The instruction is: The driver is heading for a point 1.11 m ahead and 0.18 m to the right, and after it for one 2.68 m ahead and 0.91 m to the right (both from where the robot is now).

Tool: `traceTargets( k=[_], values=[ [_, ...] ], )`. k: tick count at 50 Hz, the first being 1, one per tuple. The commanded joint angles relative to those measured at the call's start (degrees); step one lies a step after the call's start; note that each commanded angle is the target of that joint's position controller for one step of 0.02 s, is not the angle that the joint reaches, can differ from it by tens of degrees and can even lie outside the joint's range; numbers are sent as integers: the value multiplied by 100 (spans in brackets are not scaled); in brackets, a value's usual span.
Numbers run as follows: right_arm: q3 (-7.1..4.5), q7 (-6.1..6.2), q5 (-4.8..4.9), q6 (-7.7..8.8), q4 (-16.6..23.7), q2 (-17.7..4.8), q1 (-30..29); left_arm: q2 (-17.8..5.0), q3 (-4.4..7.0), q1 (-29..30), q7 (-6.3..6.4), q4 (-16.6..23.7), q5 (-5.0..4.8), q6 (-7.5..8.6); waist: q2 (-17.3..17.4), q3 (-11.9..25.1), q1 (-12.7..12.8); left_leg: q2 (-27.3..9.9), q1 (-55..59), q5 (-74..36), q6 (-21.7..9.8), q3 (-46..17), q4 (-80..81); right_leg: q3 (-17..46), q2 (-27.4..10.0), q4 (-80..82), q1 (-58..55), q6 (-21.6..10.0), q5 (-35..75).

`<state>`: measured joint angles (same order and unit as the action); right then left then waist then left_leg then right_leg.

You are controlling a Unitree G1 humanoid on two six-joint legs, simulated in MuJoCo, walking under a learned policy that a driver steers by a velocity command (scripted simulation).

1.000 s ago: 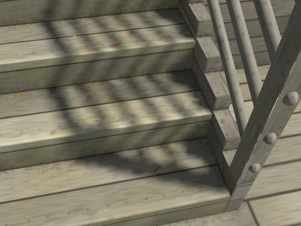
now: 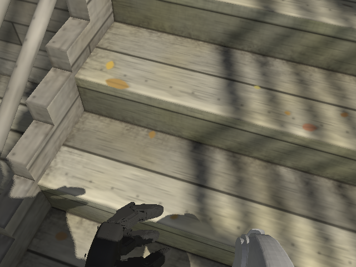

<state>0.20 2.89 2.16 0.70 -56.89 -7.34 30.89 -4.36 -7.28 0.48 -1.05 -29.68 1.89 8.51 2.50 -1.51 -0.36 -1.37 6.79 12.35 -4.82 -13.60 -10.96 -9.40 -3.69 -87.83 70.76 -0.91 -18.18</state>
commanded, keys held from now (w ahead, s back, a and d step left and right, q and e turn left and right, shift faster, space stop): w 0.44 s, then w+e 0.56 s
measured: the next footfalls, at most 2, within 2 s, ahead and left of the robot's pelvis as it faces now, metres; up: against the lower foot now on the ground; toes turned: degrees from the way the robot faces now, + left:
right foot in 0.04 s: +0.24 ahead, -0.12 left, +0.16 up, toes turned -3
left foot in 0.66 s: +0.60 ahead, +0.15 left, +0.32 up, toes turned +6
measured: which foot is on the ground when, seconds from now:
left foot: down 0.00-0.06, up 0.08-0.64, down 0.66-1.00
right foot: up 0.00-0.02, down 0.04-0.70, up 0.72-1.00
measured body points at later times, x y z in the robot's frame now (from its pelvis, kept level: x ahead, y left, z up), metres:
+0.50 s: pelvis +0.27 -0.03 +0.16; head +0.28 -0.02 +0.61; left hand +0.16 +0.12 +0.00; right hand +0.49 -0.17 +0.06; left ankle +0.39 +0.11 -0.28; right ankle +0.20 -0.11 -0.58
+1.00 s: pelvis +0.58 +0.04 +0.31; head +0.57 +0.03 +0.76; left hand +0.76 +0.22 +0.19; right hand +0.47 -0.16 +0.15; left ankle +0.56 +0.15 -0.42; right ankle +0.59 -0.10 -0.09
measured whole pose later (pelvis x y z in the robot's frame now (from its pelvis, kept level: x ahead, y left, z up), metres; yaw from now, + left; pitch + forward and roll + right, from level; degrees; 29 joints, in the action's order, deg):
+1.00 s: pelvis +0.58 +0.04 +0.31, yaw -10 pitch +5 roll +3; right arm 0.7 -1.4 -6.6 3.9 -66.8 -8.6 24.9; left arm -10.9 -0.3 -6.4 -6.8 -54.3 0.2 3.4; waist -3.0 6.4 -1.3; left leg -2.5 -14.9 18.8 -1.4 16.6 -29.9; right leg 6.4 -1.0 -127.1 73.6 -15.6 -13.1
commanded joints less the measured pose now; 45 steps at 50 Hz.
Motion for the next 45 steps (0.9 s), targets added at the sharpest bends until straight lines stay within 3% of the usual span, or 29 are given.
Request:
traceTargets(
  k=[1,2,3,4,6,8,9,10,12,14,17,19,22,23,24,25,26,27,29,33,34,35,36,37,38,40,41,42,45],
  values=[
    [-487,9,-165,156,384,-2081,-555,-1619,758,-1486,252,258,-121,25,1221,2346,1609,-720,-1158,-10606,-340,164,-1409,303,755,1840,-5917,-257,-30],
    [-553,32,-170,246,474,-2112,-820,-2189,918,-2283,262,-20,-142,-54,1165,2127,1872,-739,-1021,-10112,-309,-316,-2943,1451,419,3413,-6228,-529,-170],
    [-343,-70,-419,393,585,-851,-546,-2781,996,-3298,155,-812,198,-59,-2793,2479,1216,716,-2436,-1924,-179,-532,-5640,4237,-1157,4809,-7568,-1424,2270],
    [-255,-333,-388,528,460,-540,-68,-2476,997,-3771,169,-1018,397,-59,-3406,3299,1204,1704,-3253,445,-138,-1427,-7685,7017,-1750,6605,-8124,-1874,2588],
    [-159,-569,-331,415,947,-368,-1224,-1365,880,-2412,104,-1331,-241,-79,-1010,947,571,1022,-4728,417,-139,-183,-8675,5820,-1525,6543,-6471,-1428,233],
    [-96,-626,-187,217,1260,-329,-1729,-432,705,-1948,121,-1885,-36,-191,206,-14,-103,328,-4600,-305,-327,60,-8830,3769,-1110,6275,-4359,-912,-1418],
    [-31,-615,-93,165,1286,-230,-1578,-254,646,-1992,99,-2178,34,-248,-196,-142,-274,308,-4728,-266,-362,281,-9547,3420,-1060,6491,-3975,-944,-1558],
    [38,-718,-555,202,1220,-71,-1798,-235,640,-1206,101,-2028,99,-294,-587,-651,-163,349,-6089,-618,-890,-32,-9733,2478,-532,6714,-3869,-1097,-942],
    [116,-825,-505,253,1222,-3,-1664,-54,519,-1600,85,-2522,258,-266,-455,-22,-367,416,-7051,-647,-1348,20,-10154,2342,-613,6910,-4142,-1114,-718],
    [96,-866,-404,247,1318,-265,-1938,-399,532,-1554,-68,-2586,579,-247,-215,334,-479,273,-6799,-1564,-1402,525,-9173,1381,-362,7209,-3763,-881,-742],
    [36,-967,-494,178,1327,-581,-2524,-707,511,-2028,-63,-2628,514,-206,-694,571,-158,-132,-6941,-1729,-739,1231,-9456,1209,-449,7496,-4125,-1011,-113],
    [211,-784,-468,163,1327,-288,-2994,-651,493,-3501,-48,-3254,632,-309,-745,160,488,-11,-9615,-493,-822,809,-11120,2085,-957,7279,-6476,-1416,-100],
    [302,-553,-351,259,1571,-168,-3568,-402,435,-3771,-156,-3588,715,-306,-332,-70,636,-248,-11121,-155,-1067,546,-10693,2232,-1310,7356,-7774,-1416,-150],
    [274,-315,-471,307,2357,103,-4421,-986,757,-3476,94,-3266,-257,-92,40,-668,137,-602,-9808,547,-228,1410,-10544,2161,-1368,7977,-6365,-1185,-638],
    [276,-262,-526,252,2488,6,-4607,-935,733,-3247,197,-3289,-294,-7,271,-748,132,-678,-9443,555,43,1604,-10228,2071,-1160,8122,-5902,-1146,-601],
    [414,-515,-404,52,2030,-185,-4472,-386,460,-3933,-78,-3536,639,-139,-745,495,744,-776,-9998,-674,-705,1432,-9527,1955,-1023,7778,-7119,-1350,-125],
    [407,-586,-463,-64,2134,-168,-4580,-262,426,-4483,-225,-3784,798,-235,-748,128,844,-912,-10475,-993,-821,1333,-9032,2154,-1165,7774,-7400,-1335,256],
    [424,-620,-590,-92,2126,-34,-4675,-150,415,-4615,-253,-3816,778,-297,-646,139,847,-845,-10480,-1050,-838,1532,-8581,2213,-1204,7817,-7649,-1397,736],
    [487,-849,-658,-175,2390,66,-5663,-440,504,-3577,-567,-3424,250,-335,-898,337,569,-576,-6788,512,-757,2327,-7158,1383,-1088,8716,-5114,-1507,2081],
    [318,-881,-413,-60,1736,-393,-4070,-1726,828,-3271,-639,-3269,76,-51,-1434,928,-357,435,-4468,821,-336,2602,-5082,1000,-1224,7235,-6985,-1212,8801],
    [205,-763,-346,13,1635,-694,-3183,-2050,993,-3226,-666,-3311,201,-69,-1564,1534,-590,415,-2752,-121,-466,2146,-4650,956,-1021,6112,-6457,-894,9145],
    [208,-703,-190,68,1156,-762,-1907,-1107,776,-4065,-790,-3354,563,-48,102,3097,-657,-827,292,-595,-1383,-379,-3926,1355,-467,4078,-3908,-785,6834],
    [50,-551,-412,16,541,-1133,-21,-556,689,-4011,-877,-3446,491,-189,926,3654,-1134,-1883,1013,410,-1840,-3096,-1892,1934,386,2170,-2945,-767,1645],
    [-184,-457,-545,107,250,-1473,286,-670,817,-3432,-893,-3517,97,-273,691,2208,-1343,-2068,-483,2228,-1519,-3830,-1172,2682,410,-657,-2023,-750,2108],
    [-184,-412,-377,223,71,-1499,-425,-633,888,-2964,-817,-3472,-57,-236,777,1264,-916,-1961,-1754,2827,-1133,-3038,-1262,2524,257,-1730,-1560,-667,2284],
    [-53,-422,-235,300,38,-594,-1676,-446,827,-2215,-555,-3127,63,-97,-349,1061,-362,-2025,-2608,1678,-1212,-1449,-1533,2105,139,-3094,-1344,-901,1550],
    [161,-426,-341,245,17,189,-2156,-332,779,-1885,-508,-2998,63,-203,-640,1053,-59,-1988,-2902,1377,-1066,-999,-1332,2142,29,-3112,-1339,-1107,1666],
    [260,-481,-473,310,-29,501,-2224,-254,786,-1794,-473,-2845,34,-363,-636,922,262,-1874,-3098,844,-861,-440,-1141,2112,-74,-2846,-1218,-1305,1978],
    [103,-366,-598,418,-58,259,-2411,-18,689,-1619,-628,-2658,-82,-562,-230,467,523,-1446,-3298,239,-655,1393,-651,1783,-18,-2811,-751,-1414,769]
  ],
)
